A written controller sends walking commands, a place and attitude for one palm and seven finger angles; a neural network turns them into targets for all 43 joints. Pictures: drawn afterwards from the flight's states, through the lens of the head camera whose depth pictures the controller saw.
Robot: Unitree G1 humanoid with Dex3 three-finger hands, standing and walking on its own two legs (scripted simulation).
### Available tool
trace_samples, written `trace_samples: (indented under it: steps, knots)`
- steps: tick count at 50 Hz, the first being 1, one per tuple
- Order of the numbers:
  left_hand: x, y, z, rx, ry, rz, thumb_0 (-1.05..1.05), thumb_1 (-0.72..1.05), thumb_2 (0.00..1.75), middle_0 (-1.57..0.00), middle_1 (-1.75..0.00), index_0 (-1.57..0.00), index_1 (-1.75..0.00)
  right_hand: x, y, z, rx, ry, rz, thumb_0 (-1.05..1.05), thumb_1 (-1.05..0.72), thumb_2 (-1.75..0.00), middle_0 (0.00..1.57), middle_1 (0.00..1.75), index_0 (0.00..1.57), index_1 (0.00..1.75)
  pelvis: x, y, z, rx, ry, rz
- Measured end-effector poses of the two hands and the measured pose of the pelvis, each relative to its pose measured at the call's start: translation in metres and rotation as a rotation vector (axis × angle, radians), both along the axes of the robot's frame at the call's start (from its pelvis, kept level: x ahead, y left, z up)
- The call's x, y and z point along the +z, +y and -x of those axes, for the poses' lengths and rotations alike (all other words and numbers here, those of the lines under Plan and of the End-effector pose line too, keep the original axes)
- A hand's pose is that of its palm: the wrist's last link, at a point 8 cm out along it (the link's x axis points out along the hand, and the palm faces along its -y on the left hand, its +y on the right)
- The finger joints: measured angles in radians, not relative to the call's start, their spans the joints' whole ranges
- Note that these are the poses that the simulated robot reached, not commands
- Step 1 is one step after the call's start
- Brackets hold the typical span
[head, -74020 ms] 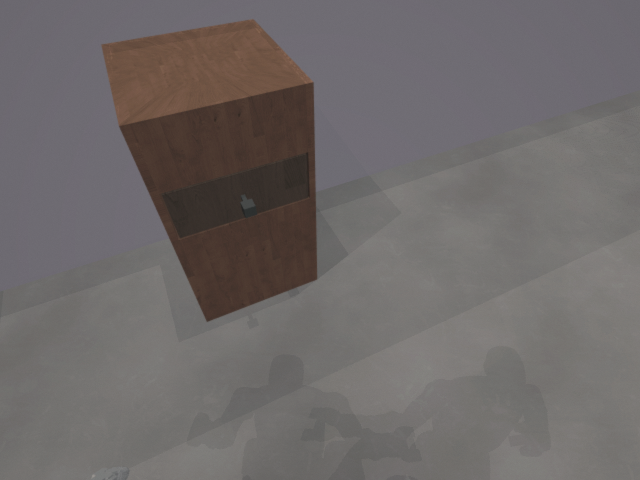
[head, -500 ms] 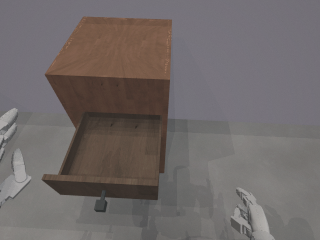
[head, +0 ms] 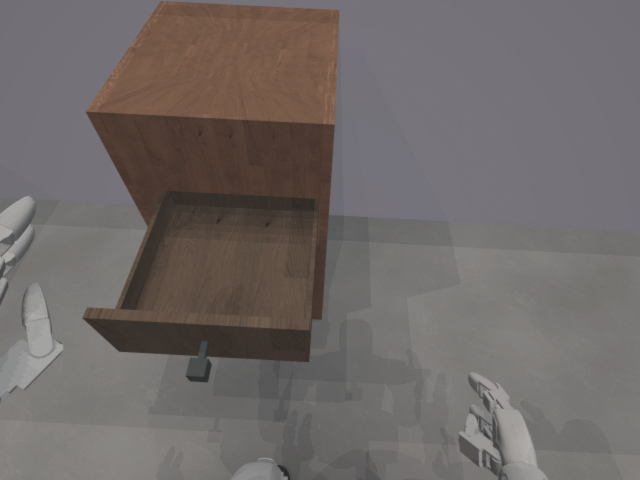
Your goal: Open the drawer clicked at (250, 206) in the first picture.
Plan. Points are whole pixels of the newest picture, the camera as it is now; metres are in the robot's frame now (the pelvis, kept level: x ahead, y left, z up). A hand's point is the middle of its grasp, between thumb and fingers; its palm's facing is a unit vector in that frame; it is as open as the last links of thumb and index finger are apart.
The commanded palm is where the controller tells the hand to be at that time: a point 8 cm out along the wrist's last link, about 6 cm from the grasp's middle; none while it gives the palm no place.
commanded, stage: step back with the hand held close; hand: left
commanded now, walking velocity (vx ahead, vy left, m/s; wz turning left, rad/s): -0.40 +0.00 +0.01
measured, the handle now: (201, 360) +0.33 +0.23 -0.24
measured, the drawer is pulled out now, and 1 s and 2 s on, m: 0.30 0.30 0.30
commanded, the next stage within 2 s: stop stepping back and stand still in 0.38 s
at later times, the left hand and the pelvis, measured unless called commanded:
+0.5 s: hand (70, 479) +0.11 +0.17 +0.18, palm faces +0.21 -0.83 -0.51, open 7.4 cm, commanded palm +0.04 +0.24 +0.19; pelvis -0.10 -0.04 +0.00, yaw -3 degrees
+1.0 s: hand out of the picture +0.01 +0.20 +0.18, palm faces +0.38 -0.80 -0.47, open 7.4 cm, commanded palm -0.04 +0.24 +0.19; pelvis -0.17 -0.04 +0.01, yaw +1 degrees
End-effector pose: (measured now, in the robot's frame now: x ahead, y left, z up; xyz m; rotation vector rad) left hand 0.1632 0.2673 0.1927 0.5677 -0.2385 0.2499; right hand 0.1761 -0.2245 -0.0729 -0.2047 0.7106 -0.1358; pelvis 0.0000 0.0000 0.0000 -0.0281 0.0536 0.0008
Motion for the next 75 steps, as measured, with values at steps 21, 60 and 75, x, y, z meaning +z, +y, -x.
trace_samples:
  steps: [21,60,75]
  knots:
    - [0.005,-0.027,0.061,-0.061,-0.019,0.013,0.01,0.89,0.9,-0.21,-0.3,-0.21,-0.3,0.004,-0.006,0.073,0.032,-0.026,-0.024,0.01,-0.91,-0.9,0.2,0.3,0.21,0.3,0.003,-0.02,0.075,-0.057,0.026,-0.017]
    - [-0.006,-0.029,0.173,0.092,0.003,0.085,0.01,0.89,0.9,-0.21,-0.3,-0.21,-0.3,0.002,-0.026,0.192,-0.001,0.026,-0.04,0.01,-0.91,-0.9,0.2,0.3,0.21,0.3,0.011,-0.036,0.16,0.011,-0.052,-0.019]
    - [-0.005,-0.017,0.154,0.033,0.069,0.036,0.01,0.89,0.9,-0.21,-0.3,-0.21,-0.3,0.014,-0.034,0.168,-0.043,0.038,0.007,0.01,-0.91,-0.9,0.2,0.3,0.2,0.3,0.015,-0.023,0.149,0.009,-0.048,-0.016]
